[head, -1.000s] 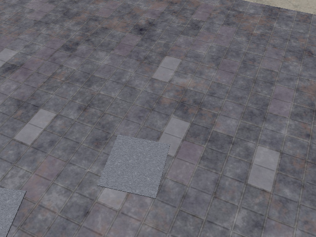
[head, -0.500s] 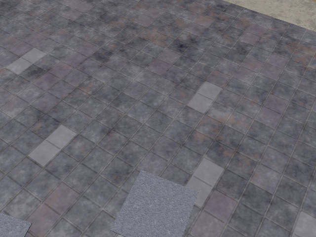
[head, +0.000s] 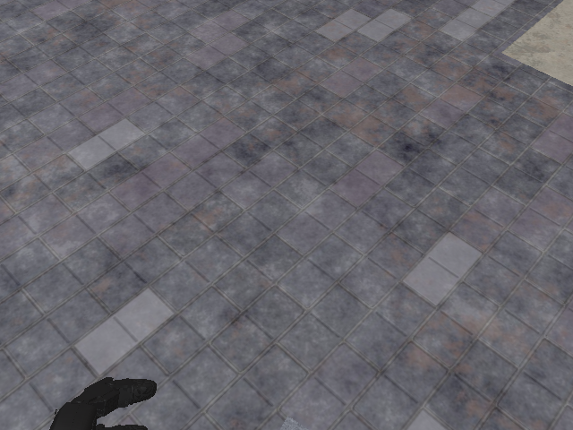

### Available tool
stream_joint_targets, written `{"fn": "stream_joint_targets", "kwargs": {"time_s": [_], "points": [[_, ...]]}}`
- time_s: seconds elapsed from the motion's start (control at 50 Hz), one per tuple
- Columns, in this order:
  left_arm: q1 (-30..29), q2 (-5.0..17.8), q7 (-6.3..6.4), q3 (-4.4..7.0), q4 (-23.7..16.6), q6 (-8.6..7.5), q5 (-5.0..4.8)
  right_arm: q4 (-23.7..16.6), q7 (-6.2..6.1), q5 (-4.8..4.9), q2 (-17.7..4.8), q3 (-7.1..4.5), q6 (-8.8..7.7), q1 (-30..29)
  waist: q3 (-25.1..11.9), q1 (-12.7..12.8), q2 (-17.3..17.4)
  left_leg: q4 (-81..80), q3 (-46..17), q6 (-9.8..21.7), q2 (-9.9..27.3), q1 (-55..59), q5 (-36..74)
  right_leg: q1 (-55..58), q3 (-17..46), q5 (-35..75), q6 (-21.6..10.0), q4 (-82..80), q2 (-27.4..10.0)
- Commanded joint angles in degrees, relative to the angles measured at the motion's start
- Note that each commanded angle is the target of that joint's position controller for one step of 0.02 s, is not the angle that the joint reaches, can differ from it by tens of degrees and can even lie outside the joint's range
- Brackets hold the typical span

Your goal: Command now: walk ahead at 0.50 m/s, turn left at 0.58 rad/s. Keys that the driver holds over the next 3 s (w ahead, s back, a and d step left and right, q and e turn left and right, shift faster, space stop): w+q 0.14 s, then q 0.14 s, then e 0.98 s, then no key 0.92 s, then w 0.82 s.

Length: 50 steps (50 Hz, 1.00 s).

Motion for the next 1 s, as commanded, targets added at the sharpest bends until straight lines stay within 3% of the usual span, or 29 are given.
{"fn": "stream_joint_targets", "kwargs": {"time_s": [0.02,0.04,0.06,0.08,0.12,0.14,0.22,0.28,0.34,0.4,0.42,0.44,0.46,0.48,0.5,0.54,0.56,0.58,0.64,0.72,0.8,0.84,0.86,0.88,0.9,0.92,0.94,0.96,1.0], "points": [[21.2,18.4,1.78,5.15,0.7,-0.22,1.74,-7.9,0.38,2.43,-1.7,-0.17,-1.36,3.3,-21.4,8.2,-17.8,38.1,5.4,-0.6,-1.7,-31.4,-6.7,44.6,41.0,-15.7,-10.9,-11.9,-27.2],[17.6,13.1,1.39,4.58,0.1,0.59,0.68,-5.9,-0.20,0.16,-6.4,-0.58,-0.30,2.7,-15.0,6.6,-8.7,43.5,5.7,-0.1,4.4,-36.0,-2.6,37.8,41.6,-22.1,-11.1,-12.3,-25.7],[14.1,7.8,1.21,3.28,-0.6,0.67,0.11,-5.9,0.33,-0.49,-6.5,-0.69,0.04,-1.6,-7.4,6.6,-2.2,42.6,6.5,-0.5,6.5,-35.7,3.2,29.7,31.5,-20.3,-9.8,-13.4,-22.5],[12.7,5.8,1.02,2.67,-0.3,0.53,0.27,-6.4,0.82,-0.55,-5.3,-0.47,0.20,-4.2,-3.5,6.1,-0.3,40.3,7.1,-1.0,8.3,-34.6,6.3,24.3,23.1,-13.2,-8.6,-14.9,-19.5],[14.0,5.4,1.17,2.42,1.2,-0.14,0.05,-7.0,1.97,-1.48,-4.6,-0.42,1.43,-5.4,-1.7,5.2,-4.7,38.0,8.2,-2.0,10.2,-32.5,8.0,19.9,13.1,-3.6,-6.8,-16.8,-15.7],[15.2,5.7,0.97,2.51,2.0,-0.76,-0.32,-7.5,2.38,-1.45,-4.2,-0.34,2.01,-5.7,-2.0,5.0,-5.6,37.8,8.8,-2.2,10.2,-32.3,8.6,19.5,10.6,0.9,-6.8,-17.1,-15.4],[17.1,6.6,0.77,2.85,3.1,-1.85,-1.18,-10.2,2.96,-1.37,-2.9,0.16,3.07,-11.0,-1.6,4.2,-4.5,33.6,11.0,-4.0,10.2,-36.3,12.1,21.1,0.2,30.2,-8.2,-15.2,-15.8],[16.4,6.9,1.00,2.88,3.3,-0.96,-1.19,-12.5,3.76,-0.99,-1.4,1.21,2.91,-15.9,-1.4,4.7,-6.3,22.0,14.4,-4.4,9.9,-33.0,19.6,19.3,-7.1,31.5,-7.1,-14.6,-13.1],[19.3,7.6,0.78,2.85,4.9,-0.57,-1.28,-13.3,3.94,-1.24,-0.3,2.22,2.53,-19.3,-2.3,6.4,-6.4,10.3,15.8,-3.7,7.7,-24.9,23.2,18.6,-8.2,33.2,-6.6,-12.7,-12.1],[21.0,8.5,0.54,2.86,6.7,0.09,-1.65,-11.9,2.73,-1.88,-1.6,2.28,1.97,-17.6,-3.3,5.9,-6.5,3.3,15.2,-1.7,6.9,-20.0,21.3,22.4,-4.7,34.6,-6.3,-8.3,-13.5],[20.8,8.5,0.55,2.76,7.2,0.42,-1.90,-10.5,2.18,-2.36,-2.0,2.19,1.35,-14.6,-4.0,4.2,-5.3,-1.8,15.1,-0.9,6.6,-15.9,23.8,22.9,-4.2,33.3,-5.5,-4.3,-12.5],[21.7,8.0,0.43,2.57,7.8,0.69,-2.17,-8.8,1.66,-3.18,-3.1,2.12,0.32,-11.0,-6.1,2.6,-1.8,-8.2,14.7,-0.3,7.7,-8.6,33.4,21.5,-4.9,28.8,-4.0,2.1,-10.1],[24.0,5.5,0.48,1.66,6.4,0.63,-2.29,-8.2,1.05,-4.19,-6.9,1.63,-0.59,-6.9,-12.5,2.4,4.4,-3.9,6.0,1.4,19.7,4.2,61.4,14.4,-6.1,8.7,-1.8,10.8,-7.9],[32.3,-0.4,0.54,-0.16,6.9,1.73,-4.36,-8.6,0.18,-2.48,-8.1,1.40,-0.21,-7.8,-23.2,4.8,14.7,-0.2,-6.7,12.0,34.4,15.5,80.4,6.6,-4.0,-31.9,-0.4,23.2,-1.5],[27.9,4.9,1.43,1.40,8.3,3.67,-3.58,-8.9,-0.18,0.30,-6.4,1.43,0.48,-8.3,-22.7,2.4,8.3,-1.5,-4.2,12.7,31.8,9.8,73.8,6.2,1.0,-36.6,-0.5,27.9,-0.6],[22.2,6.2,1.46,2.45,6.8,4.55,-1.88,-9.4,-1.20,0.25,-5.0,2.15,1.35,-14.5,-10.4,4.7,6.4,-7.6,1.7,9.4,27.4,-1.1,56.9,1.5,1.2,-31.3,-0.3,31.5,-1.4],[21.8,5.9,1.37,2.68,7.1,5.07,-1.19,-9.6,-1.83,0.33,-4.2,2.41,1.52,-16.7,-6.7,6.1,7.0,-10.2,4.6,7.8,25.7,-6.0,52.3,2.2,1.2,-27.7,0.3,30.9,-2.3],[23.8,5.3,1.18,2.79,7.7,5.76,-0.58,-9.8,-2.20,0.35,-4.1,2.36,1.80,-18.3,-5.7,7.6,7.8,-11.8,7.4,7.0,24.4,-10.1,47.7,4.3,0.2,-25.3,1.1,31.6,-2.3],[24.6,3.9,0.96,3.22,7.7,7.12,-0.69,-10.2,-2.23,-0.34,-3.7,2.09,1.84,-19.4,-6.5,8.3,6.3,-13.5,11.2,7.6,23.7,-14.4,37.0,5.9,-1.4,-23.0,2.2,32.7,-1.8],[20.3,3.2,0.28,3.18,5.0,8.55,-0.42,-9.6,-2.18,-0.97,-4.0,1.53,2.49,-19.5,-4.9,7.2,9.2,-15.2,12.7,7.3,24.1,-16.7,18.6,5.7,-2.9,-20.5,1.6,24.2,-2.8],[18.9,4.1,-0.77,3.34,2.7,8.64,-0.73,-9.3,-1.73,-1.19,-6.2,0.51,3.30,-18.9,-6.2,6.6,8.8,-13.5,12.9,6.5,26.6,-16.5,14.4,9.5,-4.5,-20.9,-0.4,16.8,-2.5],[21.5,4.1,-1.20,3.42,2.8,8.28,-0.87,-9.5,-1.77,-0.72,-7.6,-0.08,3.81,-20.1,-6.3,8.4,7.2,-10.5,14.9,3.5,26.3,-18.9,11.5,15.5,-5.9,-17.1,-2.3,8.0,-1.5],[23.0,4.9,-1.25,3.66,3.2,7.87,-0.62,-9.2,-1.66,-0.70,-7.3,-0.25,4.20,-19.5,-4.8,9.0,4.0,-6.0,17.4,0.4,24.8,-22.0,9.2,18.6,-4.0,-14.5,-3.5,1.0,-1.1],[23.0,7.8,-0.86,4.22,2.6,7.21,0.00,-8.6,-1.12,-0.73,-5.0,-0.08,4.88,-16.5,-1.9,8.5,-7.3,6.0,22.6,-4.1,19.5,-26.6,2.5,18.1,8.9,-16.8,-5.3,-12.0,-8.2],[21.4,16.8,-0.29,6.13,0.4,7.07,-0.36,-12.2,-1.42,0.02,-2.2,0.70,5.27,-18.3,2.8,8.1,-19.8,15.9,23.1,-8.1,7.6,-38.8,-8.9,14.4,32.5,-10.4,-11.7,-18.9,-22.6],[22.9,16.1,0.80,6.51,1.3,7.15,0.42,-12.9,-1.68,-1.08,-3.7,0.60,5.69,-22.8,4.1,9.7,-11.9,26.6,14.6,-7.6,9.0,-36.2,-6.2,9.5,29.5,-8.0,-14.5,-19.1,-22.1],[19.6,13.4,1.40,5.75,0.9,7.08,-0.04,-12.5,-1.26,-0.33,-3.5,0.49,5.77,-21.7,3.4,6.9,-8.4,29.1,12.2,-7.2,9.4,-34.6,-0.7,8.1,23.4,-9.6,-13.5,-17.4,-18.0],[15.3,11.7,1.38,5.25,0.0,7.11,-0.47,-11.4,-0.87,0.04,-4.1,0.28,5.35,-19.8,3.1,4.8,-6.4,29.1,11.6,-6.8,9.5,-33.9,4.4,8.6,18.9,-10.0,-11.2,-16.5,-13.8],[12.3,9.7,0.98,4.80,-1.7,6.63,-1.15,-9.5,-0.40,-1.40,-5.5,-0.31,4.81,-16.4,-1.3,4.1,-6.4,32.3,12.3,-6.5,8.4,-33.5,7.9,14.2,15.1,0.9,-10.6,-13.6,-10.4]]}}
